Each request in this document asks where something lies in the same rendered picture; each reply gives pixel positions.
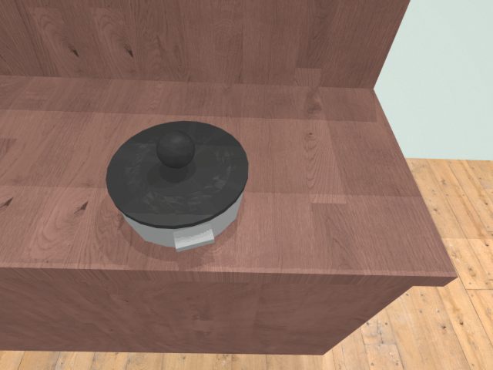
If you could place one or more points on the knob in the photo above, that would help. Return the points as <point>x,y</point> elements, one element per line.
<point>175,149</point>

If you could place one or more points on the lid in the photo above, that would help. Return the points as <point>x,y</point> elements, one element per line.
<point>155,195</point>

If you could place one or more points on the table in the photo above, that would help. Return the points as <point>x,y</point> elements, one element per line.
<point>331,226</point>

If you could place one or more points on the pot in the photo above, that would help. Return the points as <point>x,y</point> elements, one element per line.
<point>188,237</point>

